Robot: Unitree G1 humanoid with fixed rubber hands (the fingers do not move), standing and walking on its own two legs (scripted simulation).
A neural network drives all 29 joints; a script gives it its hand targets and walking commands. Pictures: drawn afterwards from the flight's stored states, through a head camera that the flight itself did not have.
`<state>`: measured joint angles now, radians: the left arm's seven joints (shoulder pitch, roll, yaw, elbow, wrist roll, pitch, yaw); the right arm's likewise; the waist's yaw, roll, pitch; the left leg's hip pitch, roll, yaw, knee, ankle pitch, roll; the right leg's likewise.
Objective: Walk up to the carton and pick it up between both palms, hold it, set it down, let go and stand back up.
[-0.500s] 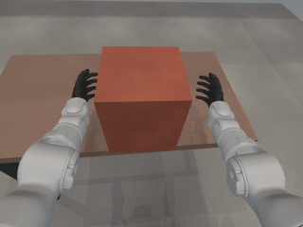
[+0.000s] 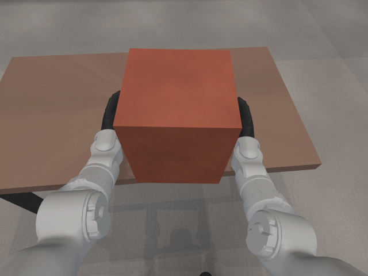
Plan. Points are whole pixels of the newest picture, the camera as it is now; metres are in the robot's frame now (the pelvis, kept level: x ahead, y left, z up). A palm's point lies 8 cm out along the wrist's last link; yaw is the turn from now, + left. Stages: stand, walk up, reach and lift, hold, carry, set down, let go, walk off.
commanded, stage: reach and lift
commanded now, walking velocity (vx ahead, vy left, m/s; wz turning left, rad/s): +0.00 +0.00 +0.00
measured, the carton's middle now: (178, 123) +0.44 -0.02 +0.04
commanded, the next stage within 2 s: none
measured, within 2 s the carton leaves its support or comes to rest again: leaves its support in 1.86 s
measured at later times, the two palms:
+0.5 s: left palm (113, 131) +0.42 +0.13 +0.05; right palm (247, 137) +0.39 -0.17 +0.04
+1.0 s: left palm (109, 127) +0.44 +0.14 +0.04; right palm (240, 131) +0.41 -0.16 +0.04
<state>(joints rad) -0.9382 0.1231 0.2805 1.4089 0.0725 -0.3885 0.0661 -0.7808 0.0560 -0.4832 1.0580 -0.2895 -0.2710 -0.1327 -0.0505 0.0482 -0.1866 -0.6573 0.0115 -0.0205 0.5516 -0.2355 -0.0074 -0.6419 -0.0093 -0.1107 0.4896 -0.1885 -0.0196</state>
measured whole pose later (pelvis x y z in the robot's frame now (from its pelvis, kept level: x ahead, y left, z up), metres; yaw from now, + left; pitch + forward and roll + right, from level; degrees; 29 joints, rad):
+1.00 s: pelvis +0.04 +0.01 +0.01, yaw -1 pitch +13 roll -2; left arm -0.78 0.02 0.38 1.24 0.22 -0.34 0.09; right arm -0.67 0.06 -0.57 1.11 -0.40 -0.40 -0.10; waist -0.02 0.02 -0.14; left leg -0.43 0.02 -0.01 0.46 -0.26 0.00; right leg -0.39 0.01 -0.10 0.34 -0.18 -0.01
